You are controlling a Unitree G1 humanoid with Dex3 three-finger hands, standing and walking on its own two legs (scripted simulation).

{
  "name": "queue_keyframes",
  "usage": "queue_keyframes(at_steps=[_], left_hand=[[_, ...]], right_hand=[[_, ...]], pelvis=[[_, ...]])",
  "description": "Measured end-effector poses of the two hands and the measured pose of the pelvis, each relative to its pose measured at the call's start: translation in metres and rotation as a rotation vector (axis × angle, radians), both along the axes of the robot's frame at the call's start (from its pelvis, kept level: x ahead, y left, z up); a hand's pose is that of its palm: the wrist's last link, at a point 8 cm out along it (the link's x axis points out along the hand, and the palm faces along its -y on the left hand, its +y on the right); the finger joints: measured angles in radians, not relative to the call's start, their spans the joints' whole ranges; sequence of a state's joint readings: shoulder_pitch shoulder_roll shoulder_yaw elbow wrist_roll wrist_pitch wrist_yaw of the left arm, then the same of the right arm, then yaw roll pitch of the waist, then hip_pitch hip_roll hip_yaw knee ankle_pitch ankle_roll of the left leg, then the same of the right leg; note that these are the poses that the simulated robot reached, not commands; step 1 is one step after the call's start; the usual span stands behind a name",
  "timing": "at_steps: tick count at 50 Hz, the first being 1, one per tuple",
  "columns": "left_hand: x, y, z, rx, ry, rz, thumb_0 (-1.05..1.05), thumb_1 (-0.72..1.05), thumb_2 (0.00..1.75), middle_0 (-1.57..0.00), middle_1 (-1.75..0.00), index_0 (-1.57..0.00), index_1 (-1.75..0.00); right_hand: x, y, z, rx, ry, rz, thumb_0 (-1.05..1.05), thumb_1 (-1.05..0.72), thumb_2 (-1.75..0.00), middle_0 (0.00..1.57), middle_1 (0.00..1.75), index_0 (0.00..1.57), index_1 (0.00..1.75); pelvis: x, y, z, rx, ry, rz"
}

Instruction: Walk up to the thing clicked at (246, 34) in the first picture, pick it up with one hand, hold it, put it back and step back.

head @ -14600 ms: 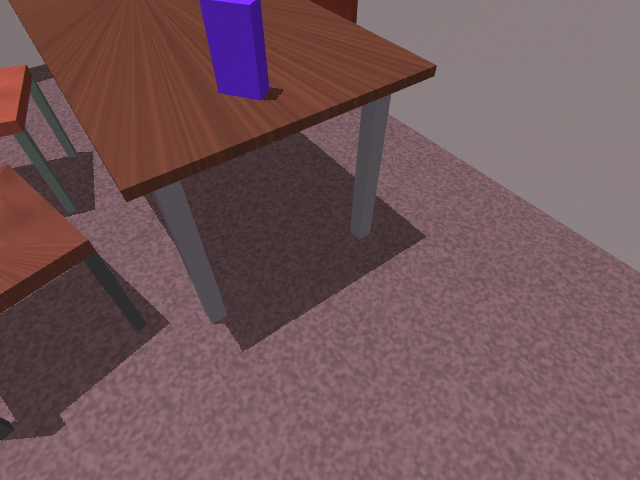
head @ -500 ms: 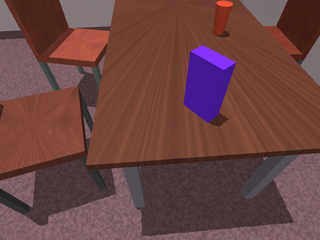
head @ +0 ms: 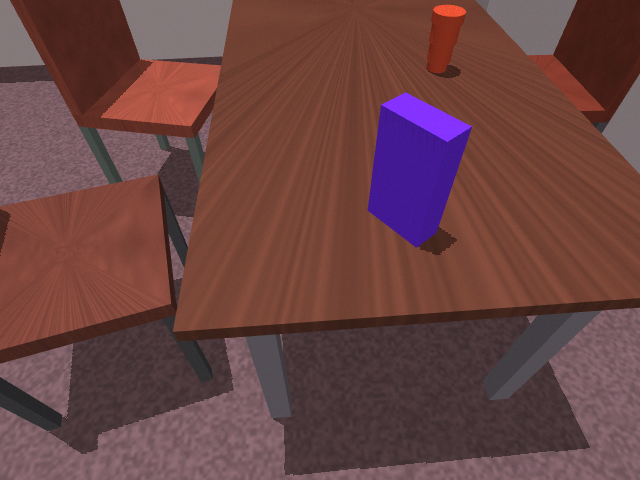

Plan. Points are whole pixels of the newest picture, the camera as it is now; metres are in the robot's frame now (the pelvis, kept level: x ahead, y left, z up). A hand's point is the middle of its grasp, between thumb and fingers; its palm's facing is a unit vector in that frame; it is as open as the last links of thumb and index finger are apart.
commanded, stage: rise first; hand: right
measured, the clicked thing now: (411, 175) +0.54 -0.14 +0.07
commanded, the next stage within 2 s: go down in 2.00 s
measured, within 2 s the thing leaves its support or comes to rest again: neither
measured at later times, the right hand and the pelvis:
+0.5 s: hand (522, 435) +0.19 -0.24 -0.06, palm faces +0.21 +0.91 -0.35, open 16.1 cm; pelvis +0.00 +0.00 -0.01, yaw +2 degrees
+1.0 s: hand (572, 398) +0.19 -0.24 +0.08, palm faces +0.29 +0.87 -0.40, open 17.6 cm; pelvis +0.00 +0.01 -0.01, yaw +1 degrees
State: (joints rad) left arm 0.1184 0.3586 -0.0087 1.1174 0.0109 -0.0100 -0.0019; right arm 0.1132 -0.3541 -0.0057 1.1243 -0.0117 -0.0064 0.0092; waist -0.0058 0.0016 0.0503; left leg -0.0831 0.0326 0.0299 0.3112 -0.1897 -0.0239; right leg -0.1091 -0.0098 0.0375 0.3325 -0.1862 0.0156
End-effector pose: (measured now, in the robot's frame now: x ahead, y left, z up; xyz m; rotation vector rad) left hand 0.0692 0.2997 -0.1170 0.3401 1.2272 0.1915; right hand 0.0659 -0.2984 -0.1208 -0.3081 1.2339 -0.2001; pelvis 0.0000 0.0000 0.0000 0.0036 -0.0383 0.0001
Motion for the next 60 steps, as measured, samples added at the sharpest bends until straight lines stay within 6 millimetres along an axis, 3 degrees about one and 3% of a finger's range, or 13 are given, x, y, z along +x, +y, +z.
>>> queue_keyframes(at_steps=[2,9,13,21,29,34,45,60], left_hand=[[0.008,-0.003,0.001,-0.01,-0.068,0.029,0.0,0.88,0.88,-0.19,-0.27,-0.18,-0.28],[0.061,-0.016,0.008,-0.031,-0.313,0.082,0.0,0.61,0.6,-0.11,-0.14,-0.09,-0.16],[0.069,-0.019,0.015,-0.038,-0.373,0.091,0.0,0.35,0.39,-0.09,-0.09,-0.08,-0.1],[0.061,-0.033,0.012,-0.071,-0.374,0.092,0.0,-0.12,0.14,-0.07,-0.05,-0.07,-0.06],[0.084,-0.06,0.023,-0.131,-0.483,0.017,-0.01,-0.4,0.06,-0.07,-0.05,-0.06,-0.06],[0.091,-0.06,0.031,-0.147,-0.54,0.006,-0.01,-0.47,0.04,-0.06,-0.05,-0.07,-0.05],[0.07,-0.034,0.02,-0.101,-0.467,0.044,-0.01,-0.51,0.03,-0.06,-0.05,-0.06,-0.05],[0.074,-0.051,0.022,-0.145,-0.501,0.018,-0.01,-0.52,0.05,-0.06,-0.05,-0.06,-0.05]], right_hand=[[0.008,0.003,0.001,0.004,-0.053,-0.013,0.0,-0.88,-0.87,0.19,0.28,0.19,0.28],[0.071,0.013,0.015,0.001,-0.328,-0.043,0.01,-0.61,-0.6,0.11,0.14,0.11,0.14],[0.087,0.012,0.033,-0.016,-0.43,-0.039,0.0,-0.38,-0.41,0.09,0.09,0.09,0.09],[0.088,0.01,0.064,-0.063,-0.539,-0.022,0.0,0.06,-0.18,0.06,0.06,0.06,0.06],[0.098,0.016,0.117,-0.107,-0.761,0.02,-0.01,0.37,-0.08,0.06,0.06,0.06,0.06],[0.096,0.015,0.151,-0.137,-0.886,0.044,-0.01,0.47,-0.06,0.06,0.06,0.06,0.06],[0.088,0.018,0.2,-0.198,-1.044,0.123,-0.01,0.56,-0.03,0.06,0.06,0.06,0.06],[0.075,0.018,0.248,-0.282,-1.234,0.199,-0.02,0.58,-0.03,0.06,0.05,0.06,0.05]], pelvis=[[-0.003,-0.001,-0.002,0.0,0.012,0.008],[-0.016,0.0,-0.009,-0.003,0.071,0.019],[-0.011,0.001,-0.009,-0.003,0.084,0.025],[-0.001,0.003,-0.007,-0.001,0.066,0.03],[0.002,0.005,-0.006,-0.003,0.032,0.024],[0.005,0.005,-0.006,-0.005,0.016,0.016],[-0.001,0.006,-0.007,-0.006,-0.005,0.013],[-0.007,0.006,-0.007,-0.006,-0.022,0.005]])
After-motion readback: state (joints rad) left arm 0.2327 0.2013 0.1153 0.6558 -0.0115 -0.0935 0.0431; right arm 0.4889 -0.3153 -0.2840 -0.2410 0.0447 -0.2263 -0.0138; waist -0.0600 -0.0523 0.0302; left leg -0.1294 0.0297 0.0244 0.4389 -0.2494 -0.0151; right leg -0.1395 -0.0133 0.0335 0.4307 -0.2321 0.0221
